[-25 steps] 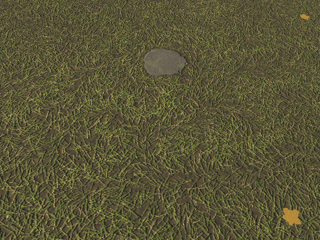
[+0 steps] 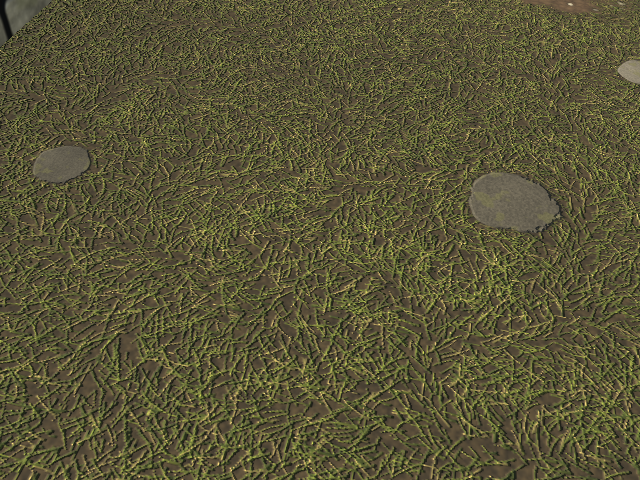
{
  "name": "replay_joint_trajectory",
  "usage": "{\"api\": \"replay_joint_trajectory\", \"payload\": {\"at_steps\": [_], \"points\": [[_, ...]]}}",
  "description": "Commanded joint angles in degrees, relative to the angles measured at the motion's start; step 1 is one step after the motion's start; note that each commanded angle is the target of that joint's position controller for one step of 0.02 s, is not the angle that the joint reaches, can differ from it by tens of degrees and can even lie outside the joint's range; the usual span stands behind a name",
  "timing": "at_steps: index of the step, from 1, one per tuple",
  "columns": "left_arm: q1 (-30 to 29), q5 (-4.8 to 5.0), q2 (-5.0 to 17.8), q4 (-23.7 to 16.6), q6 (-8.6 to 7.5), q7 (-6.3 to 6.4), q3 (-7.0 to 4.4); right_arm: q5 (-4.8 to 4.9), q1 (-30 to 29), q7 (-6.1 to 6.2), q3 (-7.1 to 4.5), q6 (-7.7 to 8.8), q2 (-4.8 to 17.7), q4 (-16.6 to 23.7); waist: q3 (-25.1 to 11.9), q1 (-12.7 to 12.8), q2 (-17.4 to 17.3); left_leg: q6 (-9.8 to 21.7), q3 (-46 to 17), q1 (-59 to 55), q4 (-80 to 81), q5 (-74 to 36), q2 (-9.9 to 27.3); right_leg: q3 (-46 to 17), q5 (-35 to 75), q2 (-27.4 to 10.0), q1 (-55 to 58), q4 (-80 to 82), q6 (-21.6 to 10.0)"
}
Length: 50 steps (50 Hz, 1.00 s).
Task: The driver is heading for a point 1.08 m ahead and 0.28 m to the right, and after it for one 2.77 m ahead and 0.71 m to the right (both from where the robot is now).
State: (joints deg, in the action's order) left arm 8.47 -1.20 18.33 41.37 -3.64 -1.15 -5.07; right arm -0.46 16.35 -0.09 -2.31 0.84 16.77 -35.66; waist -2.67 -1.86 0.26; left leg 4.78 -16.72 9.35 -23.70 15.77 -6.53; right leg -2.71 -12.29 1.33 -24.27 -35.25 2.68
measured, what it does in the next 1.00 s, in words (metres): walks ahead, turning right: right foot, then left foot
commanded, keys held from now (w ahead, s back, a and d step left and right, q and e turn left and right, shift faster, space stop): w+shift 0.42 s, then w+e+shift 0.58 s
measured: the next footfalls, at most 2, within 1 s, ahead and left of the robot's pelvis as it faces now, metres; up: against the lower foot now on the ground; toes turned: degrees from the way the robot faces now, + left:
right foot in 0.10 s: +0.10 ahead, -0.14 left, +0.00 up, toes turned +3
left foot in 0.52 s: +0.51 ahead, +0.09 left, +0.00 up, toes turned +2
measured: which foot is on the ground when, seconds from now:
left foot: down 0.00-0.08, up 0.10-0.50, down 0.52-0.98, up 1.00-1.00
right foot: up 0.00-0.08, down 0.10-0.54, up 0.56-0.96, down 0.98-1.00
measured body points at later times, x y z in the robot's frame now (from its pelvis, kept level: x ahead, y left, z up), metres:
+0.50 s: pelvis +0.30 -0.02 -0.03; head +0.35 -0.03 +0.41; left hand +0.18 +0.23 -0.15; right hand +0.58 -0.22 -0.10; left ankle +0.47 +0.09 -0.73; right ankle +0.06 -0.14 -0.74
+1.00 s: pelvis +0.76 -0.06 -0.05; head +0.78 -0.07 +0.40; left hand +1.02 +0.12 -0.14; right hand +0.64 -0.29 -0.19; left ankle +0.50 +0.10 -0.68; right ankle +0.89 -0.11 -0.75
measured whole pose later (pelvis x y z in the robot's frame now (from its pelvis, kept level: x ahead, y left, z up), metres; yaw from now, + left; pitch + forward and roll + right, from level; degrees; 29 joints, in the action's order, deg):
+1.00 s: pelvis +0.76 -0.06 -0.05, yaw -20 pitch +0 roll +2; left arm 4.5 -0.5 16.7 41.4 -1.8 -3.5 -1.5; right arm -2.0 27.0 1.1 -1.6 3.6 13.9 -52.2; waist 2.5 0.2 1.7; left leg -1.3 17.2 -11.3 -42.3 17.2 2.0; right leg 8.9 -9.1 4.1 -31.2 -39.3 -11.8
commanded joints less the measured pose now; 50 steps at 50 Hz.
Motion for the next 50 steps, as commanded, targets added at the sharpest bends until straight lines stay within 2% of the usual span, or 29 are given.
{"api": "replay_joint_trajectory", "payload": {"at_steps": [1,3,4,5,6,7,8,11,17,20,22,24,25,26,27,28,29,30,31,33,36,39,43,45,46,47,48,49,50], "points": [[-8.2,-1.36,3.4,-6.0,1.31,-0.66,0.25,-1.18,1.4,-2.13,-3.33,0.36,10.7,2.0,6.1,-2.2,-10.0,7.1,-12.8,5.3,10.0,15.5,11.7,3.7,-2.8,0.3,1.0,3.8,-1.5],[-2.0,-0.9,3.6,-4.7,0.79,0.06,0.22,-0.44,0.1,-1.69,-2.93,0.71,9.5,1.8,5.1,2.2,-6.1,5.9,-12.3,11.1,6.7,14.1,10.9,3.4,-1.1,0.0,13.5,9.3,-3.4],[5.8,-1.33,5.4,-2.6,0.05,0.63,-0.27,-0.43,-1.5,-1.2,-2.37,1.24,7.7,2.2,2.9,6.2,-2.2,4.5,-9.5,17.7,-0.3,11.5,9.4,0.1,-3.7,-2.6,24.9,9.6,-5.0],[16.1,-2.48,10.3,-1.1,-0.67,1.49,-1.24,-0.49,-3.0,-1.1,-1.08,2.21,3.3,3.2,-2.0,11.1,8.9,2.1,-0.2,24.4,-19.0,9.4,3.7,-14.1,-18.7,-13.7,35.7,15.6,-7.5],[19.5,-2.59,16.8,0.2,-0.51,1.2,-2.9,0.46,-4.3,-0.6,-0.75,2.95,2.8,5.7,-2.6,10.5,16.0,0.4,6.9,39.1,-32.9,13.8,-3.1,-40.5,-36.2,-23.6,40.4,23.9,-13.1],[16.6,-2.02,13.1,0.3,-0.31,0.78,-2.43,-0.77,-6.4,-0.13,-1.03,2.63,5.6,5.1,2.5,9.1,7.4,0.5,6.2,45.2,-41.3,9.3,1.4,-41.7,-38.0,-24.6,36.2,23.7,-14.6],[14.7,-1.26,9.3,-0.3,-0.51,0.41,-1.21,-1.6,-7.9,-0.74,-1.25,2.69,6.5,4.2,3.9,8.2,3.8,0.2,6.1,45.2,-43.5,5.1,3.2,-34.2,-33.9,-21.0,33.5,22.0,-13.2],[13.6,-0.7,5.7,1.1,-1.65,0.46,0.53,-2.69,-6.6,-3.1,-1.11,2.36,6.1,2.4,5.0,4.8,6.4,-1.6,9.0,39.0,-40.0,-1.3,6.9,-20.4,-24.1,-13.5,25.3,25.9,-10.5],[18.7,0.54,3.9,4.9,-2.74,-0.07,1.33,-2.25,-17.8,-4.08,0.69,1.96,3.8,5.4,10.6,6.0,5.3,-3.4,18.2,38.8,-26.8,-11.1,9.4,-8.3,0.3,-9.4,21.9,32.2,-12.4],[21.3,0.49,5.2,7.4,-3.12,0.26,1.37,-1.68,-22.7,-4.69,1.77,2.08,2.3,6.9,11.6,6.6,5.7,-1.4,22.2,30.4,-16.6,-14.3,8.9,-4.4,17.5,-11.1,21.8,35.5,-12.0],[21.7,0.56,6.1,8.8,-3.02,0.43,1.53,-1.73,-22.8,-4.12,1.85,2.15,2.5,6.8,10.8,5.5,5.3,0.7,23.3,24.2,-12.6,-13.2,7.0,-2.0,33.9,-11.8,24.5,32.8,-11.6],[21.4,0.31,8.9,9.8,-2.74,1.06,1.28,-1.97,-16.3,-2.54,0.89,2.19,4.8,5.0,4.6,0.8,7.5,1.9,23.1,12.1,-12.2,-7.6,2.7,-1.4,62.9,-13.2,27.0,21.0,-11.0],[20.4,0.0,10.6,10.0,-2.33,1.46,0.94,-1.92,-5.8,-1.41,-0.23,2.21,7.1,2.0,-1.3,-4.6,8.1,2.7,21.7,0.6,-12.2,-3.8,1.4,-1.7,67.6,-13.6,25.2,9.3,-10.4],[17.1,0.16,11.1,9.5,-2.05,1.61,0.89,-2.07,7.0,-0.27,-1.33,2.35,9.3,-1.9,-6.8,-11.7,6.2,3.3,18.2,-15.6,-9.3,-4.5,4.8,-1.2,58.1,-11.6,16.1,-6.4,-9.7],[19.6,0.6,4.7,7.4,-2.3,1.2,2.3,-3.93,13.9,0.85,-3.16,2.64,14.8,-3.7,-15.3,-10.8,-3.9,3.8,3.0,-31.3,-6.9,18.9,18.6,0.7,29.6,-5.7,1.6,-27.2,-9.7],[22.4,2.53,-0.3,5.4,-2.37,0.81,3.28,-4.31,12.7,0.17,-3.42,2.9,16.2,-3.2,-23.3,-5.9,-16.4,5.9,-25.9,-35.3,4.1,37.9,31.8,-2.2,-11.0,1.2,-9.6,-43.3,-9.5],[16.3,2.12,5.4,5.2,-1.81,1.01,1.89,-3.52,7.6,-0.09,-2.98,2.76,12.4,-3.0,-14.2,-5.9,-8.8,5.1,-25.5,-27.0,8.9,37.4,30.0,-3.7,-6.8,-1.4,-15.2,-45.9,-10.5],[12.9,1.76,4.9,4.6,-1.5,0.58,1.9,-3.05,3.9,-0.05,-2.09,3.07,8.6,-3.6,-4.9,-4.0,-4.8,4.8,-15.5,-18.6,9.0,26.9,28.4,-3.0,-2.2,-4.3,-16.3,-43.8,-10.3],[12.1,1.29,3.3,5.0,-1.01,0.03,2.27,-2.93,2.6,-0.08,-1.77,3.52,6.6,-4.5,0.0,-2.3,-2.8,4.1,-8.6,-11.5,10.9,17.0,26.5,-2.5,-1.2,-6.2,-14.8,-41.0,-10.0],[13.0,-0.13,1.0,5.5,0.98,-1.07,2.45,-2.21,2.1,0.17,-1.14,4.5,4.6,-6.3,4.0,1.2,-5.0,2.6,1.9,-3.0,13.8,10.1,23.7,-2.1,-1.5,-8.1,-12.1,-39.2,-8.9],[7.0,-0.32,-1.1,2.9,3.06,-2.18,2.71,-0.41,2.9,-0.42,-0.75,6.02,2.7,-8.9,9.1,2.8,-4.7,0.5,13.5,-0.4,17.6,0.4,22.0,-0.6,2.0,-9.9,-17.6,-37.8,-7.9],[0.2,0.31,-1.8,-0.1,3.18,-3.07,3.33,-0.94,2.1,-0.64,-0.51,6.85,1.7,-10.2,11.6,3.7,-4.2,-1.5,26.3,1.8,19.4,-12.3,16.7,3.3,12.0,-8.3,-18.6,-29.8,-8.1],[-8.4,0.08,-1.0,-3.6,2.41,-4.45,4.07,-0.51,5.3,0.47,-0.81,7.33,4.6,-12.3,13.1,3.0,-0.8,-3.3,33.9,-3.0,20.0,-38.8,16.3,11.9,19.8,-4.6,-11.7,-10.9,-10.9],[-5.8,0.31,0.1,-3.0,2.24,-4.32,3.89,-0.3,6.6,1.35,-1.29,6.9,8.2,-12.1,9.4,4.9,-3.3,-4.6,35.2,-10.1,11.4,-68.2,17.9,15.2,18.7,-0.1,-6.4,-8.2,-12.7],[-2.3,0.35,1.7,-1.9,2.31,-3.89,3.48,-0.53,6.4,2.04,-1.83,5.95,10.0,-11.8,6.5,7.1,-5.0,-4.9,34.6,-13.4,5.6,-77.6,19.0,15.9,14.9,2.0,-2.5,-7.4,-13.5],[5.2,0.32,3.9,0.0,2.35,-3.27,2.56,-0.94,4.8,2.46,-2.33,4.76,11.5,-11.3,2.2,11.3,-6.4,-4.6,33.8,-13.6,-4.0,-81.7,19.8,15.4,11.9,3.8,5.7,-7.4,-14.4],[16.9,0.45,6.9,3.5,2.42,-2.51,1.0,-1.51,1.7,2.61,-2.79,3.49,12.6,-10.0,-3.6,16.9,-7.0,-3.6,32.3,-10.7,-18.4,-81.4,20.6,13.4,7.9,5.1,17.8,-7.6,-16.0],[27.4,0.51,9.5,6.8,2.46,-1.16,-0.83,-1.94,-0.3,2.01,-2.94,2.75,12.6,-9.4,-7.3,20.4,-4.0,-2.8,31.3,-2.7,-38.3,-66.1,18.8,8.4,3.6,5.0,30.8,-3.5,-17.7],[22.5,1.68,12.2,6.7,3.15,0.15,-2.27,-2.11,-2.4,0.49,-1.52,3.2,6.1,-8.1,-0.8,15.3,9.2,-4.0,30.0,14.1,-60.3,-4.8,7.2,-3.0,1.4,-0.5,33.7,-0.2,-19.9]]}}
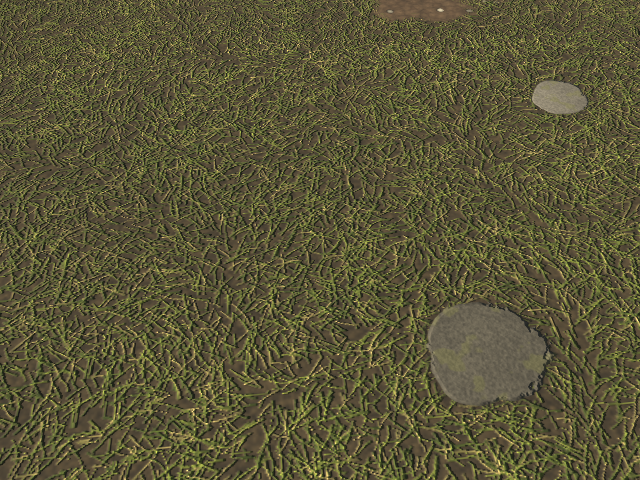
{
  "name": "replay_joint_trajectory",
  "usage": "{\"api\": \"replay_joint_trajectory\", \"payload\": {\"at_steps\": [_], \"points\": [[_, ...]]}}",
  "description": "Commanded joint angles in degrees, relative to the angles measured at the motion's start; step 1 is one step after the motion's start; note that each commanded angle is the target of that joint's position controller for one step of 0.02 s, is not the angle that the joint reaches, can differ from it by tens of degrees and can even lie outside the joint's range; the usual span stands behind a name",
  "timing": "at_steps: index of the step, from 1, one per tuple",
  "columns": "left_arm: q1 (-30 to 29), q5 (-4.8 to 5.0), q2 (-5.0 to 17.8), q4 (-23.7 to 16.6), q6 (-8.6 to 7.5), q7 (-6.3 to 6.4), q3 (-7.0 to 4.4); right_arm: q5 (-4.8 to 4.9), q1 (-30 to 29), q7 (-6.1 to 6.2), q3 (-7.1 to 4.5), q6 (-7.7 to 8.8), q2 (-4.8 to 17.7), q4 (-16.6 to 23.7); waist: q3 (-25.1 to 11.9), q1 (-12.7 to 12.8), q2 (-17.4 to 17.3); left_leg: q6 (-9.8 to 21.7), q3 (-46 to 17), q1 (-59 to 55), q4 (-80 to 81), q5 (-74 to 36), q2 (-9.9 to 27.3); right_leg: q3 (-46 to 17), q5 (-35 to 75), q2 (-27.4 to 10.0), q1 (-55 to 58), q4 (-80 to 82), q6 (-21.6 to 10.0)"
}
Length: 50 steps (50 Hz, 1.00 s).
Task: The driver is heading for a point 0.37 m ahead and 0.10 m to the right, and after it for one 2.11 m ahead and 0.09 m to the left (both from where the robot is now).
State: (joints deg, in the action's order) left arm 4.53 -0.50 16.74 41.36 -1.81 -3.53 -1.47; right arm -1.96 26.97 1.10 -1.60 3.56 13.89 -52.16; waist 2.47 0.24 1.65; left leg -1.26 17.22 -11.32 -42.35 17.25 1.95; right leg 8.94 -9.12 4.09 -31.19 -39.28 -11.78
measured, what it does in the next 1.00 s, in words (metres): walks ahead: left foot, then right foot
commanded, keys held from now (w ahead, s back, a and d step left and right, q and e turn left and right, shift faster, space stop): w+e+shift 0.28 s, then w+q+shift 0.72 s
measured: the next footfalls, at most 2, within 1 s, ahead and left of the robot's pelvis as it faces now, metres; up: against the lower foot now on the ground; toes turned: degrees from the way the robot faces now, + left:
left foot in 0.42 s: +0.63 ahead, +0.07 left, +0.00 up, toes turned -20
right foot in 0.82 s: +0.93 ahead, -0.22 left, +0.00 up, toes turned -3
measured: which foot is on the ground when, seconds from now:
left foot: up 0.00-0.40, down 0.42-0.84, up 0.86-1.00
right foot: down 0.00-0.44, up 0.46-0.80, down 0.82-1.00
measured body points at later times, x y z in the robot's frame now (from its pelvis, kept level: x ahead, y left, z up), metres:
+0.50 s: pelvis +0.48 +0.01 +0.02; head +0.50 +0.00 +0.47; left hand +0.61 +0.29 -0.09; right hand +0.54 -0.29 -0.07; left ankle +0.59 +0.09 -0.69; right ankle +0.24 -0.02 -0.58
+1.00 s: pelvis +0.92 -0.10 +0.04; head +0.94 -0.10 +0.49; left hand +1.02 +0.19 -0.06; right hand +1.04 -0.39 -0.07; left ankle +0.86 +0.00 -0.59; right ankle +0.89 -0.22 -0.69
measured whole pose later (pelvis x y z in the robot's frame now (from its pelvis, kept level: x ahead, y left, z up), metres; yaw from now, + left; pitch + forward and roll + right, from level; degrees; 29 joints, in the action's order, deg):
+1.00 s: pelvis +0.92 -0.10 +0.04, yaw +4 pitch +2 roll -2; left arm 15.4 -2.5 16.9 43.2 -5.6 0.7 -2.0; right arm -1.3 15.4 -2.2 -4.7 0.7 20.4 -44.6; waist -0.9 -0.1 -3.0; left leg 5.2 0.3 31.2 -72.4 17.0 1.1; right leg 6.4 -16.8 -1.0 -11.0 -25.7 0.8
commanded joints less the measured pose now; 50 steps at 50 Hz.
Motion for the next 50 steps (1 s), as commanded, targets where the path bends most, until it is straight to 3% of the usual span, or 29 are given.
{"api": "replay_joint_trajectory", "payload": {"at_steps": [1,2,4,6,8,11,14,17,19,20,21,22,23,24,25,26,28,30,33,35,38,40,41,42,43,44,45,46,50], "points": [[21.1,-1.53,20.5,3.8,2.1,2.25,-6.99,0.68,-7.2,-0.79,-1.06,1.69,6.4,15.0,-14.0,4.4,14.4,-0.9,-14.2,57.4,-58.5,12.4,-6.4,-46.5,-1.7,-15.8,56.3,11.2,-18.0],[20.9,-1.0,18.7,2.1,2.09,2.65,-7.3,-0.04,-11.6,-0.56,-0.42,3.38,8.1,16.3,-16.8,7.1,2.1,0.4,-22.4,62.0,-55.5,7.6,-3.4,-56.7,-14.0,-18.6,55.5,22.3,-17.9],[18.4,-0.8,12.4,4.1,1.04,3.42,-5.83,-0.46,-15.4,-0.68,-0.14,4.11,8.7,16.2,-2.9,1.8,-8.3,0.8,-22.8,57.8,-41.2,3.0,1.8,-49.2,-13.3,-15.6,36.2,27.2,-11.7],[15.5,-0.35,9.9,3.6,-0.89,3.87,-4.64,-2.45,-14.6,-0.72,0.42,1.65,7.9,15.5,0.2,-2.2,-8.9,-1.0,-22.9,50.0,-34.5,3.8,4.2,-40.1,-3.9,-10.6,22.8,27.1,-9.9],[15.3,0.16,9.6,3.2,-2.29,3.52,-4.28,-2.67,-16.3,-1.13,0.81,-0.23,6.9,16.4,1.6,-2.9,-7.8,-2.8,-21.1,46.4,-25.6,4.3,5.9,-34.8,-1.9,-7.2,14.5,28.6,-9.4],[16.5,0.11,10.2,3.0,-2.94,3.15,-4.73,-1.27,-27.6,-2.1,2.04,-0.27,4.9,21.1,4.4,0.6,-4.2,-3.7,-18.2,42.6,-8.1,-10.5,5.1,-30.6,4.1,-3.1,8.8,30.4,-6.8],[19.4,0.75,11.4,3.5,-2.88,2.51,-5.49,0.18,-31.5,-2.35,2.19,0.09,5.2,22.6,1.5,4.3,-0.2,-2.2,-17.1,38.0,4.0,-22.3,1.7,-30.6,15.7,-3.1,14.7,28.3,-3.4],[21.9,0.79,10.3,5.4,-3.45,3.12,-4.92,-0.26,-30.3,-2.35,1.63,0.83,6.4,21.7,-0.4,5.3,0.5,1.4,-15.5,34.3,12.4,-25.8,0.4,-28.1,27.8,-6.4,25.8,26.2,-0.8],[21.4,-0.52,13.8,6.0,-3.69,3.43,-5.42,-0.09,-21.1,-1.39,-0.51,0.95,10.7,18.7,-6.2,0.7,2.2,4.1,-13.7,28.0,11.9,-15.5,-3.5,-26.0,48.9,-8.4,35.2,14.9,1.5],[19.3,-1.65,14.8,6.1,-3.34,3.55,-5.6,0.52,-10.7,-0.62,-1.74,0.88,12.6,15.8,-10.6,-5.5,3.0,5.4,-12.5,19.7,12.1,-10.1,-4.5,-23.5,54.0,-7.9,34.9,2.5,2.6],[16.0,-2.54,12.6,5.6,-3.22,3.78,-5.06,0.46,2.1,0.39,-2.99,0.68,15.0,12.4,-14.6,-12.3,2.6,6.9,-15.9,6.5,9.1,-3.8,-0.7,-20.9,47.0,-6.0,25.5,-14.7,3.5],[21.0,-0.35,4.0,2.7,-3.65,3.47,-2.9,-1.69,7.1,0.48,-4.7,0.96,21.1,11.2,-21.5,-8.9,-14.9,14.5,-45.1,-8.3,13.1,14.6,14.1,-16.4,10.6,2.7,6.3,-41.2,6.8],[22.7,-0.51,3.3,2.3,-4.65,2.66,-1.65,-0.32,3.9,-1.07,-4.66,0.37,19.1,9.7,-20.7,-5.6,-21.7,18.2,-72.3,-9.8,27.9,19.9,17.3,-17.9,-15.8,6.8,-6.8,-45.1,6.8],[16.7,-1.38,5.4,1.5,-4.43,3.02,-1.56,0.22,-4.5,-1.84,-4.18,0.33,14.7,11.2,-9.8,-3.3,-12.4,18.5,-65.6,-2.7,28.3,21.9,15.6,-16.7,-10.3,-0.4,-13.0,-44.6,6.0],[10.9,-2.32,6.9,0.5,-4.58,2.77,-1.33,0.84,-6.3,-2.35,-3.67,0.44,11.3,11.2,-6.7,-3.6,-3.7,17.7,-57.6,4.5,27.6,15.6,13.5,-16.1,-6.6,-3.0,-11.3,-40.6,6.4],[6.1,-3.15,6.9,-1.1,-4.58,2.57,-1.21,0.74,-5.0,-2.55,-3.04,0.42,9.3,9.7,-3.4,-3.5,-0.3,16.0,-51.1,10.9,28.1,8.8,10.0,-15.3,-6.4,-4.4,-9.2,-36.0,6.8],[4.8,-4.52,4.5,-3.7,-3.51,1.91,-0.02,0.97,-2.4,-2.16,-2.33,0.88,8.0,6.4,-0.4,-0.4,-4.0,16.0,-46.5,17.5,29.6,3.5,6.4,-14.8,-8.9,-6.3,-8.2,-29.8,9.0],[2.3,-4.6,3.7,-5.9,-2.93,1.52,1.0,1.5,-0.7,-1.82,-2.73,1.44,9.2,5.4,1.6,0.4,-4.9,17.3,-44.6,21.8,32.3,0.4,5.5,-13.3,-10.3,-7.6,-8.7,-22.5,11.0],[-7.3,-2.78,2.9,-10.3,-3.38,0.36,2.69,1.5,-2.7,-1.53,-3.79,1.58,11.0,6.4,4.2,-0.6,-5.3,15.8,-38.9,32.5,37.1,-5.5,2.0,-9.9,2.3,-6.8,1.3,-3.6,13.3],[-8.9,-1.77,2.6,-10.6,-3.41,0.25,2.92,2.31,-2.1,-2.13,-4.51,1.81,12.6,6.4,2.6,-1.8,-5.5,14.2,-38.2,35.1,38.6,-14.3,2.3,-8.2,10.9,-4.8,11.8,1.9,13.3],[-8.0,-1.77,5.1,-10.4,-3.56,1.56,1.87,2.87,0.8,-2.11,-4.89,1.54,13.3,5.4,-0.4,-2.1,-4.6,11.5,-38.1,25.2,30.7,-28.2,3.1,-9.0,10.3,-3.7,15.4,7.8,12.2],[2.8,-2.1,7.6,-7.2,-3.96,3.03,0.21,2.54,1.2,-1.98,-5.31,1.23,15.1,4.9,-8.4,3.1,-2.8,9.0,-35.2,23.0,12.0,-42.3,0.4,-8.1,2.6,-1.6,28.7,9.8,10.6],[12.4,-2.54,10.0,-5.4,-4.29,4.2,-1.07,2.56,-0.4,-2.21,-5.32,1.59,14.7,5.6,-13.5,7.9,-2.3,8.0,-34.1,30.9,-2.3,-35.7,-2.0,-12.7,-2.7,-7.1,41.5,8.8,9.3],[24.7,-3.76,14.4,-4.2,-4.26,5.5,-2.76,2.11,-1.7,-1.83,-3.59,2.27,7.6,7.5,-22.0,11.3,5.8,8.3,-29.8,39.5,-21.0,-5.8,-4.9,-29.3,-23.4,-23.3,53.6,10.4,7.2],[20.7,-3.83,17.6,-4.3,-3.42,5.33,-3.57,4.39,3.6,-1.68,-2.18,1.67,4.3,10.9,-27.4,5.4,19.9,7.4,-24.1,52.3,-35.1,10.9,-7.3,-59.3,-38.4,-34.1,57.1,23.0,1.6],[15.1,-3.18,11.4,-5.0,-2.98,5.25,-3.09,2.59,-1.7,-1.2,-2.55,0.38,8.1,9.3,-16.3,5.1,9.0,7.9,-22.8,58.5,-37.8,4.4,-2.1,-54.7,-40.7,-30.2,48.8,24.8,1.4],[12.5,-2.69,6.8,-4.8,-3.21,4.92,-2.03,1.53,-6.5,-1.76,-2.82,-0.19,8.7,9.6,-9.3,5.1,3.4,7.6,-21.9,58.8,-35.4,0.4,-0.2,-43.1,-29.3,-27.2,42.2,23.8,2.4],[12.3,-2.98,5.0,-3.6,-3.48,4.55,-1.66,1.15,-8.9,-2.42,-2.8,-0.69,7.9,9.8,-5.2,4.2,0.3,7.1,-21.7,57.4,-33.7,-0.8,1.3,-35.0,-16.9,-24.9,36.5,24.5,3.0],[15.8,-0.79,2.2,1.9,-5.29,3.78,-1.15,0.05,-15.7,-4.48,-1.83,-3.56,3.9,14.0,0.1,0.7,3.8,6.2,-20.6,59.4,-30.5,-1.1,4.8,-16.9,5.4,-21.2,30.5,27.4,6.0]]}}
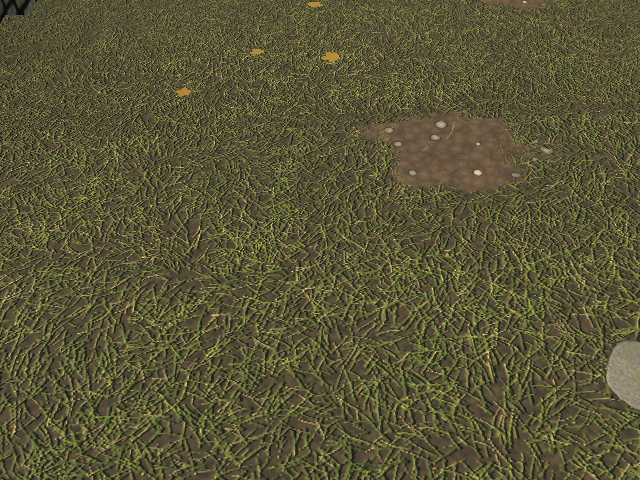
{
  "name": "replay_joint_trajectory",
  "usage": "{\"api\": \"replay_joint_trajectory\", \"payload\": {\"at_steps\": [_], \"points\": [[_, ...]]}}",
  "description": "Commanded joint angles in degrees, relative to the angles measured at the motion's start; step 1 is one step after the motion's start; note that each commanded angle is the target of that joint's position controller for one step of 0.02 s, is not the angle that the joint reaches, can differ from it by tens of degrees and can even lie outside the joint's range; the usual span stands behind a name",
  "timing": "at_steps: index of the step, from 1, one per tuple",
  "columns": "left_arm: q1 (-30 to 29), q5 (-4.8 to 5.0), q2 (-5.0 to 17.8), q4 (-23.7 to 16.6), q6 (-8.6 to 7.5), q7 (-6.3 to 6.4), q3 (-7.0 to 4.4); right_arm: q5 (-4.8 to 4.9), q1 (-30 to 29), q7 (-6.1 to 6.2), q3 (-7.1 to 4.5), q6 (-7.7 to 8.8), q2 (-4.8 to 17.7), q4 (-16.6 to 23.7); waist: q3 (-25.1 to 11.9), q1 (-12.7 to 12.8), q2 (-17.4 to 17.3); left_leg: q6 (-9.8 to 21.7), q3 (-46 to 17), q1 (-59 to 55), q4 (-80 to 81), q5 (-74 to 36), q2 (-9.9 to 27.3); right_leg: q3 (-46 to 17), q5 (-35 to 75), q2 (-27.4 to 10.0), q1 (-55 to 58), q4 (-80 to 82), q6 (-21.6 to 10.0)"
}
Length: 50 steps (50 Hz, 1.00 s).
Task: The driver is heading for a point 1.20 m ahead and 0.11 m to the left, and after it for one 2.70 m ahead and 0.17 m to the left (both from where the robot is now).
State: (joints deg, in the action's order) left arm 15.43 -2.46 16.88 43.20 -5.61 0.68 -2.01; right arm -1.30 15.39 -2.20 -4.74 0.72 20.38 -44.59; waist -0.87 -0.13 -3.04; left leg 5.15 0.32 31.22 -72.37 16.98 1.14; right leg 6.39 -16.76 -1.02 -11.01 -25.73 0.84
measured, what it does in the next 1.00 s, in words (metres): walks ahead: left foot, then right foot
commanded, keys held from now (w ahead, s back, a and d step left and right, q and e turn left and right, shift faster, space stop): w+q+shift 0.24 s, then w+shift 0.20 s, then w+e+shift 0.56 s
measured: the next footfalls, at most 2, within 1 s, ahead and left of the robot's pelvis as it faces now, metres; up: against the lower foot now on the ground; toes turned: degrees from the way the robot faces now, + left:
left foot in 0.26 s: +0.42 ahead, +0.09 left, +0.00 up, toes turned +18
right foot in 0.70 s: +0.91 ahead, +0.10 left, +0.00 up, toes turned +14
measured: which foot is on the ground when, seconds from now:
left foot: up 0.00-0.24, down 0.26-0.72, up 0.74-1.00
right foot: down 0.00-0.24, up 0.26-0.68, down 0.70-1.00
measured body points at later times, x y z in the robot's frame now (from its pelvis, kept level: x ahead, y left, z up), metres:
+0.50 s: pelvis +0.46 +0.07 +0.00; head +0.48 +0.07 +0.45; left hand +0.56 +0.36 -0.08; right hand +0.56 -0.19 -0.14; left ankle +0.38 +0.08 -0.74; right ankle +0.66 -0.04 -0.67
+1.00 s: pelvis +0.95 +0.14 +0.00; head +0.96 +0.14 +0.45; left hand +0.87 +0.44 -0.12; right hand +1.21 -0.06 -0.06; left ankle +1.10 +0.35 -0.67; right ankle +0.87 +0.09 -0.74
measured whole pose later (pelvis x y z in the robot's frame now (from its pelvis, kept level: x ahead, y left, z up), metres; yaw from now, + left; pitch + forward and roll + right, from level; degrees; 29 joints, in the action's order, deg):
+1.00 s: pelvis +0.95 +0.14 +0.00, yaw +2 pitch +1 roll +0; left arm 29.5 0.0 19.1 49.3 -2.8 -1.6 -4.1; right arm -3.2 2.1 -1.1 1.6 3.3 16.9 -35.5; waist 0.8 6.2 -0.6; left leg -1.2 -6.3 39.5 -48.1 1.4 6.3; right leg -9.8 -16.2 11.1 -2.6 -20.1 -8.9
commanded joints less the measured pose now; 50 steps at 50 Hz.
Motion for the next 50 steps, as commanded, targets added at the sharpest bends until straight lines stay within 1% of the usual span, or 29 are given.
{"api": "replay_joint_trajectory", "payload": {"at_steps": [1,6,8,10,11,12,13,14,15,16,18,20,22,25,27,29,31,33,34,35,36,37,38,40,42,44,47,48,50], "points": [[4.9,1.38,2.0,0.6,-1.78,-0.62,-0.58,-0.73,-6.4,-1.61,1.6,-0.92,-2.8,8.1,3.6,0.5,8.5,-0.2,-2.8,17.6,0.7,-3.1,5.6,-10.7,17.9,-15.6,10.0,14.6,-6.1],[1.8,1.22,5.4,2.1,-2.44,-0.31,-1.23,-0.42,-15.9,-3.92,3.13,-0.63,-1.8,12.8,8.2,-1.4,5.0,1.8,6.2,5.0,23.4,-18.3,2.6,7.1,31.8,-9.8,2.8,20.2,-3.1],[5.0,1.23,9.2,2.4,-2.39,-0.11,-1.89,-0.38,-14.9,-3.79,3.2,-0.46,-1.2,12.3,6.4,-2.3,6.0,3.8,10.4,-1.9,27.2,-17.5,-1.8,9.4,60.5,-10.6,6.8,13.2,-2.2],[5.0,1.01,12.7,2.0,-0.67,0.58,-2.9,-0.62,-6.0,-2.93,2.0,-0.11,2.3,9.6,0.3,-7.9,8.3,6.0,10.9,-12.6,28.7,-13.0,-5.6,8.8,75.4,-12.6,10.6,-1.4,-2.2],[2.7,0.74,14.0,0.8,0.49,0.81,-3.29,-0.49,4.9,-2.22,0.64,0.08,4.8,6.3,-5.2,-13.2,8.9,7.6,9.2,-24.6,29.0,-10.8,-7.1,7.6,76.1,-13.6,7.9,-14.8,-2.9],[1.9,0.2,13.5,0.1,1.15,0.58,-3.24,-0.46,16.1,-0.94,-1.17,0.09,7.8,2.2,-10.1,-17.0,5.7,9.3,4.9,-41.0,32.0,-8.6,-7.7,7.1,62.4,-12.0,-1.6,-33.9,-2.6],[2.7,-0.42,7.0,-0.9,0.97,-0.65,-1.75,0.62,11.9,0.6,-2.68,-0.72,11.8,1.9,-6.1,-11.2,-8.3,11.4,-8.8,-46.6,36.7,-6.1,0.2,6.8,-1.8,-0.5,-17.9,-56.9,-0.9],[9.0,1.14,5.8,-7.4,0.31,-0.4,-0.66,-1.27,7.6,0.77,-3.56,-1.27,18.4,6.0,-18.5,-4.7,-13.7,23.0,-41.3,-62.5,45.1,-6.9,15.1,-4.6,-13.8,3.1,-36.0,-73.6,0.9],[1.6,0.68,9.1,-8.0,-0.93,-0.34,-0.63,-0.65,9.7,1.94,-3.38,-1.66,14.8,6.8,-18.3,-9.0,-1.1,21.4,-46.0,-59.0,54.6,3.8,15.4,-10.4,-6.0,0.3,-40.5,-70.7,0.3],[1.0,0.99,8.8,-7.3,-1.33,-0.29,-0.27,-0.31,7.6,2.75,-2.53,-1.1,11.5,4.9,-7.7,-5.8,3.8,18.6,-41.1,-47.9,57.5,4.9,14.6,-10.1,-2.7,-2.9,-39.7,-63.9,-0.2],[1.6,-0.62,6.7,-6.0,-0.07,-0.4,0.53,-0.41,3.5,3.1,-0.92,1.01,7.4,4.1,0.1,0.1,8.3,15.2,-30.9,-28.4,57.6,-3.8,10.2,-10.0,-2.8,-6.6,-30.2,-54.5,-0.3],[2.7,-1.29,5.0,-5.3,2.41,-1.04,0.91,0.17,3.4,2.86,0.59,2.92,3.9,3.0,2.8,3.0,7.9,14.5,-24.4,-17.2,60.3,-6.1,6.8,-9.9,-5.2,-8.3,-24.3,-47.0,0.8],[-3.4,-1.05,3.2,-7.8,3.02,-1.63,1.58,0.69,5.1,2.43,0.58,4.38,4.0,1.6,6.8,1.9,5.7,14.2,-19.3,-13.6,64.2,-8.6,4.4,-7.8,-0.1,-9.5,-26.4,-37.3,1.3],[-11.2,0.68,1.4,-9.7,2.55,-2.77,2.43,1.39,6.0,1.28,0.44,5.71,3.9,1.1,8.2,-0.8,4.2,9.8,-8.7,-14.6,66.9,-19.1,0.6,-4.4,19.6,-8.3,-22.5,-19.0,-1.3],[-13.7,2.04,1.1,-9.6,2.35,-3.37,2.34,1.97,8.5,1.0,0.49,6.64,4.5,-0.1,7.7,-2.6,3.8,7.6,-6.2,-18.3,71.6,-25.3,3.0,-2.2,29.7,-6.2,-17.5,-12.9,-4.0],[-14.6,2.33,2.3,-9.1,2.37,-3.5,1.79,1.26,9.9,1.33,0.42,6.7,5.6,-1.6,8.1,-2.8,3.5,5.5,-2.0,-28.5,72.2,-34.3,4.7,-1.3,29.6,-3.8,-19.7,-9.1,-6.3],[-16.5,1.53,4.2,-9.4,2.06,-3.72,0.89,0.67,11.2,2.16,0.37,6.28,7.3,-2.4,7.3,-2.9,3.0,2.4,1.2,-37.0,67.6,-52.9,6.1,0.8,24.4,0.9,-19.9,-4.6,-7.8],[-9.6,1.53,6.6,-7.2,2.31,-3.68,-0.35,-1.12,10.5,3.61,-0.06,4.96,9.6,-2.5,0.8,1.2,-2.6,-0.1,3.6,-43.4,54.8,-73.8,8.4,2.2,16.4,5.9,-13.5,-5.7,-9.4],[0.7,1.38,8.8,-4.0,2.81,-3.43,-1.36,-2.11,8.7,4.22,-0.37,4.12,10.5,-1.9,-4.3,5.9,-4.2,-1.0,5.3,-41.5,42.0,-80.5,8.4,3.2,11.3,8.9,-3.6,-8.3,-10.0],[14.9,1.47,10.4,0.1,3.11,-2.84,-2.56,-2.45,5.1,4.83,-0.31,3.27,10.6,-1.0,-9.6,13.5,-3.1,-1.9,6.7,-32.7,22.1,-76.0,7.8,-0.3,7.6,7.4,11.2,-8.2,-12.1],[20.8,1.42,15.2,1.2,3.71,-1.78,-4.37,-1.58,6.6,4.26,1.1,3.39,5.2,1.2,-14.9,13.0,6.1,-2.6,7.1,-16.2,-2.4,-43.4,2.3,-18.1,-9.4,-4.0,25.4,-8.0,-16.9],[16.2,1.98,17.6,0.7,4.27,-2.1,-5.15,-0.19,9.8,2.55,2.0,4.6,1.8,3.7,-20.3,6.0,21.4,-5.6,0.6,6.8,-19.1,9.2,-9.4,-54.7,-14.4,-15.6,37.8,4.3,-26.1],[11.4,2.33,15.0,-1.0,4.29,-2.29,-5.23,-0.64,2.5,3.09,2.42,5.47,4.0,5.5,-16.4,7.9,9.4,-4.2,-6.3,14.0,-20.5,4.3,-5.7,-55.9,-7.6,-14.7,35.8,7.6,-25.4],[9.9,2.36,11.6,0.6,3.75,-1.95,-4.6,-0.73,-1.7,2.94,3.38,6.73,4.1,6.6,-4.8,4.1,-1.3,-3.4,-6.6,10.0,-7.5,-1.1,0.9,-41.9,2.1,-10.9,17.8,9.5,-21.0],[7.5,2.34,9.2,1.4,3.07,-1.56,-3.29,-2.44,-2.6,2.92,3.85,4.5,3.9,7.7,2.1,-0.4,-1.0,-5.0,-6.4,4.0,3.5,0.0,3.3,-34.3,7.3,-5.7,3.1,12.1,-19.0],[6.6,2.69,10.5,1.3,2.15,-2.12,-3.43,-2.89,-4.5,2.79,4.34,2.21,3.6,9.2,4.8,-1.9,2.1,-6.9,-3.9,-3.2,16.9,4.0,3.1,-29.1,7.5,-1.4,-7.6,14.6,-19.2],[7.9,2.71,12.5,1.0,1.93,-2.29,-4.57,-2.49,-10.6,1.08,5.67,1.8,0.4,11.8,4.9,0.6,6.4,-7.9,-0.1,-5.2,24.1,-11.4,2.2,-28.2,17.5,-0.3,-10.0,16.9,-18.9],[8.4,2.14,11.7,0.8,1.73,-2.56,-4.58,-2.04,-7.6,0.68,4.76,2.22,1.7,9.3,2.1,1.1,5.0,-7.0,-1.1,-4.9,20.6,-21.7,2.8,-26.9,27.0,-0.7,-6.8,12.4,-18.4],[18.5,2.87,11.7,4.2,1.63,-1.62,-4.75,-1.3,-17.1,1.03,2.96,3.51,5.7,12.4,2.6,6.4,3.4,-5.7,-5.7,14.6,25.0,-23.8,4.0,-32.3,26.2,-2.8,10.7,7.4,-17.8]]}}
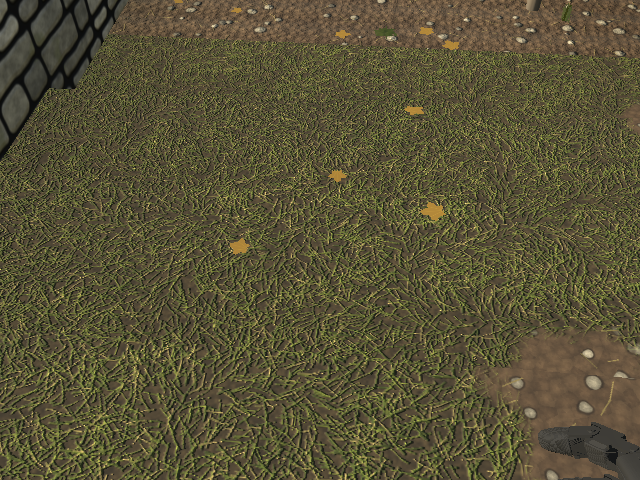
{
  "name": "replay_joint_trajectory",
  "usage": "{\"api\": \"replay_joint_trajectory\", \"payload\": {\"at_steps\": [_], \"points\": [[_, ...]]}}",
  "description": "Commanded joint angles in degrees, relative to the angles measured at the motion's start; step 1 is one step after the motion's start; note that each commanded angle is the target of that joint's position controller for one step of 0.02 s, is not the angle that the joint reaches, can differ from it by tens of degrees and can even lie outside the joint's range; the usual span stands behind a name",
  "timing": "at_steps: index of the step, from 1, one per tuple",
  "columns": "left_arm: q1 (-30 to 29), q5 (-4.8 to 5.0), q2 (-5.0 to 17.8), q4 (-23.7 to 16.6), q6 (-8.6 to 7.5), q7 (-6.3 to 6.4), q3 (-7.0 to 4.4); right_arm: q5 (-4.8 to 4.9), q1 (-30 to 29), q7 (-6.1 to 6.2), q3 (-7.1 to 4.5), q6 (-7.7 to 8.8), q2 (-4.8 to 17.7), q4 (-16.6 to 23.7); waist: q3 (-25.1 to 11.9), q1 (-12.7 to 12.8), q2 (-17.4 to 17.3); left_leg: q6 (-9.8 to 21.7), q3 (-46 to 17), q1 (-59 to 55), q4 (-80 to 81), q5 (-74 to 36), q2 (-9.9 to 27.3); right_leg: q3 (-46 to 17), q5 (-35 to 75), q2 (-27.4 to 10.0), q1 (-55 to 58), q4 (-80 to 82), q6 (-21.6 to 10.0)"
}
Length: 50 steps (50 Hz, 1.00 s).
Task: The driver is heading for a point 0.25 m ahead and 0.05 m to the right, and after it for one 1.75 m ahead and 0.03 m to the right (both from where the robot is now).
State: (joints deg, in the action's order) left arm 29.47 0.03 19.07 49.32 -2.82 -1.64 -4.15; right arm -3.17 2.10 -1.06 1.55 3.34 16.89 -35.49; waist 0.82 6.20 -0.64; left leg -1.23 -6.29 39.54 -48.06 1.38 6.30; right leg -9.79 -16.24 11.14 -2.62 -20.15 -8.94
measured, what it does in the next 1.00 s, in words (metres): goes down, turning right: left foot 0.15 m lower, then right foot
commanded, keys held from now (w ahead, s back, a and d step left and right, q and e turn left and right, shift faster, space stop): w+e+shift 0.18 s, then w+shift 0.06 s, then shift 0.76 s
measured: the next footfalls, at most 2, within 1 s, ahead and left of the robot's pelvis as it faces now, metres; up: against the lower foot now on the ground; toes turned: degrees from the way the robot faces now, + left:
left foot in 0.24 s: +0.42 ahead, +0.17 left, -0.15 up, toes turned -17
right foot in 0.54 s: +0.62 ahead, -0.08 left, -0.15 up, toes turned -19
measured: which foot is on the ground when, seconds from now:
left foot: up 0.00-0.22, down 0.24-0.58, up 0.60-0.76, down 0.78-1.00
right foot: down 0.00-0.24, up 0.26-0.52, down 0.54-1.00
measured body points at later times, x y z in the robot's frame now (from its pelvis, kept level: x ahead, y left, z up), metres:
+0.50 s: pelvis +0.45 +0.08 -0.17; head +0.48 +0.07 +0.28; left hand +0.72 +0.21 -0.26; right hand +0.29 -0.15 -0.29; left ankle +0.39 +0.18 -0.89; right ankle +0.55 -0.07 -0.86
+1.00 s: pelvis +0.61 +0.11 -0.16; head +0.62 +0.12 +0.29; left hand +0.82 +0.33 -0.27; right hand +0.68 -0.18 -0.25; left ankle +0.62 +0.21 -0.89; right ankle +0.58 -0.07 -0.89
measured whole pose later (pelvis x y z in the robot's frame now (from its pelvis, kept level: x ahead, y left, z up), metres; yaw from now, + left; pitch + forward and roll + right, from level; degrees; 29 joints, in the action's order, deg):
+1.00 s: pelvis +0.61 +0.11 -0.16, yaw -20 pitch +1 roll -1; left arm 10.9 1.0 18.6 45.3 -4.1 -2.7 -2.0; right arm 0.7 10.3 -6.3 -0.7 6.9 15.7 -42.4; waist -0.3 1.7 0.0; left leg 1.2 3.3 15.8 -36.3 21.4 1.6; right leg -3.2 -13.0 -2.7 -19.1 -31.0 5.1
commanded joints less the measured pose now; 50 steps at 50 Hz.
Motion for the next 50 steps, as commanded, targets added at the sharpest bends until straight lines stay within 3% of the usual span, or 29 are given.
{"api": "replay_joint_trajectory", "payload": {"at_steps": [1,4,7,10,12,13,14,15,16,17,18,19,20,21,23,24,26,28,29,30,31,32,34,36,38,40,41,43,50], "points": [[3.8,0.61,8.3,-1.4,-1.04,1.32,-2.37,-0.06,-7.1,-0.54,-2.84,1.14,7.9,5.0,2.8,0.2,0.1,0.7,1.3,4.8,8.0,-14.4,-2.1,-15.0,18.3,-12.2,-1.5,0.4,-6.3],[2.0,0.69,8.3,-1.7,-1.13,2.0,-1.87,0.1,-9.5,-1.84,-2.09,1.89,4.1,5.0,0.0,1.6,2.1,1.3,3.5,-10.9,11.5,-25.9,-6.1,-15.3,10.2,-10.3,-10.9,-4.5,-3.8],[1.5,-0.83,9.1,-1.6,-0.89,2.99,-2.11,0.57,-10.8,-1.46,-2.44,2.44,5.4,6.3,3.4,2.2,5.1,1.3,1.3,-13.1,17.5,-20.8,-6.5,-18.5,12.0,-9.7,-7.9,-9.7,-1.9],[-1.4,-2.49,7.9,-0.3,0.13,4.09,-1.54,2.16,7.1,1.55,-3.66,3.5,6.9,0.9,-3.2,-5.9,3.9,0.0,0.4,-29.5,31.1,-29.5,-3.7,-14.9,14.4,-4.8,-1.4,-34.1,0.0],[-5.6,-0.47,6.7,-0.8,0.92,4.74,-1.49,2.36,28.2,2.33,-6.27,2.93,11.1,-8.2,-8.3,-15.7,-2.8,1.0,-2.4,-51.7,36.0,-38.1,3.4,-7.4,-3.8,-2.0,-11.1,-66.2,1.7],[-7.9,0.75,2.6,-2.1,0.56,4.94,-0.71,0.15,32.1,1.51,-6.17,2.52,12.4,-9.5,-5.8,-16.0,-5.7,0.0,-2.6,-59.9,22.4,-47.7,7.0,-5.5,-27.7,0.6,-27.3,-83.1,2.4],[8.5,3.53,-0.6,-3.4,0.21,5.48,0.61,-0.82,31.6,0.54,-5.89,3.59,11.5,-9.2,-15.9,-5.4,-22.7,4.5,-12.2,-82.7,-0.1,-90.8,19.2,-2.5,-30.2,-1.8,-46.6,-89.6,4.7],[6.1,2.17,1.0,-1.5,0.32,6.12,1.34,0.32,31.3,0.05,-6.71,2.93,10.3,-8.6,-23.7,-10.1,-16.8,11.1,-19.6,-84.2,3.3,-76.5,21.4,1.0,-25.0,-4.9,-54.7,-95.2,5.2],[0.0,-0.04,1.9,-2.4,0.54,5.43,1.65,1.18,28.0,0.75,-6.98,3.11,9.9,-8.1,-21.9,-10.8,-12.3,14.7,-25.1,-71.1,15.2,-42.5,20.8,3.3,-17.8,-6.7,-54.5,-91.3,5.7],[-6.3,-2.58,3.9,-2.9,1.08,4.61,1.13,-0.01,22.3,1.23,-5.75,3.53,6.3,-7.3,-13.9,-9.9,-3.3,15.4,-24.9,-56.4,21.0,-26.5,18.7,2.8,-11.4,-9.8,-51.4,-85.0,5.5],[-10.8,-4.22,3.5,-4.5,1.51,3.41,1.0,0.47,23.8,1.63,-4.98,4.1,5.4,-9.6,-6.8,-9.7,0.2,15.3,-23.1,-46.2,21.1,-37.3,17.0,2.4,-11.5,-9.8,-50.0,-82.0,4.7],[-9.3,-6.76,1.0,-6.1,-3.05,-1.71,3.57,-2.21,22.3,0.4,-3.14,3.17,1.9,-10.5,-8.7,-5.5,1.3,18.2,-16.0,-42.0,21.8,-40.2,13.5,-3.4,-1.6,-14.5,-50.3,-61.0,9.3],[-15.0,-7.07,0.0,-6.5,-4.15,-3.83,3.59,-0.71,16.4,0.21,-2.3,3.34,-0.4,-8.7,-2.5,-4.3,-2.7,16.5,-11.6,-31.0,24.0,-40.7,9.9,-0.3,0.1,-16.9,-46.0,-44.4,11.3],[-18.6,-6.47,-0.6,-8.1,-4.24,-4.41,4.06,0.45,12.1,0.39,-2.6,3.69,1.0,-7.5,-5.6,-3.4,-7.1,14.6,-5.1,-24.7,26.2,-40.8,4.0,6.0,-0.4,-16.5,-36.2,-34.5,13.2],[-18.7,-3.11,-5.6,-6.9,-3.14,-5.69,7.13,-0.58,11.2,0.24,-4.48,4.05,7.7,-7.0,-3.7,-1.7,-3.5,10.3,0.9,-7.5,28.0,-34.2,-0.7,8.5,11.2,-15.0,-14.2,-21.3,12.7],[-17.9,-1.06,-3.3,-5.2,-2.7,-6.23,6.67,-0.73,10.0,-0.82,-5.47,4.52,10.7,-6.0,-2.8,-1.1,-0.4,8.7,0.9,-4.5,28.0,-33.8,-0.8,10.6,19.0,-11.7,-8.3,-18.8,12.7],[-14.4,-0.16,5.0,-3.5,-3.42,-5.67,3.54,1.07,10.4,-2.19,-5.79,5.57,11.3,-6.0,-5.3,1.8,1.2,3.4,0.3,-5.1,22.4,-38.2,-0.1,9.0,25.7,-9.8,0.8,-19.5,8.7],[-6.6,0.28,12.9,-3.8,-4.6,-3.31,0.77,3.44,12.9,-2.87,-5.01,7.49,9.2,-5.5,-12.7,4.9,4.6,-6.4,2.8,-1.4,6.0,-32.9,-3.4,-0.2,64.6,-20.4,15.7,-18.4,-5.1],[-2.1,0.85,8.6,-3.9,-4.37,-3.3,2.29,2.4,23.8,-2.52,-2.1,7.71,0.9,-7.6,-30.7,2.5,11.8,-11.9,2.1,-0.8,-15.7,8.7,-3.1,-17.6,82.7,-37.8,28.1,-19.8,-20.2],[4.1,-2.01,7.7,-1.8,-3.28,-1.83,1.35,2.64,18.5,-1.8,-3.54,6.16,4.6,-6.1,-28.6,6.1,7.5,-14.1,3.8,6.7,-25.9,44.0,-6.6,-24.6,77.3,-38.7,28.5,-15.7,-21.1],[0.9,-2.81,9.6,-1.6,-3.72,-0.85,0.03,1.68,12.2,-1.27,-3.08,4.32,4.6,-3.7,-20.1,5.2,3.9,-10.8,2.8,8.9,-27.0,47.0,-4.7,-18.6,65.8,-35.4,18.8,-12.1,-15.7],[-10.2,-1.37,6.8,-4.6,-4.14,-0.87,0.69,0.16,13.6,-0.31,-2.63,3.4,3.9,-4.4,-12.8,-0.4,2.0,-9.2,2.0,6.5,-21.2,46.0,-1.7,-13.8,56.1,-32.1,6.2,-8.5,-12.2],[-28.6,0.89,-0.8,-9.6,-4.46,-2.52,3.77,-1.64,25.1,0.12,-0.92,2.44,0.2,-8.5,-9.6,-12.3,3.9,-8.2,2.6,-16.1,-5.4,43.7,2.3,-6.1,42.7,-25.4,-19.1,-3.4,-5.5],[-36.0,-2.02,6.8,-11.0,-3.17,-3.47,0.98,2.57,33.4,-1.97,-1.62,2.02,0.4,-13.7,-6.7,-17.4,-0.1,-8.7,11.4,-38.5,4.6,8.1,-2.7,3.0,16.9,-16.4,-39.6,-2.3,0.4],[-30.4,0.26,3.0,-8.6,-1.98,-4.3,1.8,2.6,31.6,-4.58,-2.38,2.43,2.1,-13.3,-3.7,-14.9,0.3,-6.4,13.3,-37.9,9.0,3.7,-5.2,5.1,-9.3,-11.7,-40.8,-6.8,6.1],[-18.4,0.67,2.3,-8.0,-2.23,-4.11,1.35,3.0,15.0,-5.45,-4.19,4.57,11.4,-5.2,-1.1,-5.4,-7.8,6.1,-0.7,-20.8,23.3,1.6,5.9,6.8,-7.3,-10.3,-27.3,-11.8,10.9],[-20.0,1.03,4.3,-8.5,-2.18,-2.75,0.79,3.29,5.5,-6.07,-4.1,4.65,9.5,-3.1,-0.3,-2.6,-6.9,8.1,-3.2,-13.1,24.7,13.6,6.1,9.4,0.2,-10.7,-20.2,-13.6,12.6],[-20.6,0.82,4.9,-8.4,-2.02,-1.36,0.57,5.19,2.4,-5.83,-4.16,4.46,7.8,-2.0,-3.3,-2.4,-3.8,5.1,-0.9,-15.0,25.0,20.1,3.1,8.3,3.5,-11.7,-14.3,-12.4,12.8],[-19.4,0.93,4.4,-7.4,-2.08,-0.82,1.19,3.91,7.8,-4.9,-5.62,4.39,9.0,-2.8,-6.6,-5.1,-2.8,3.3,2.3,-31.8,18.8,-15.8,1.7,8.7,12.6,-13.5,-16.4,-9.6,13.5]]}}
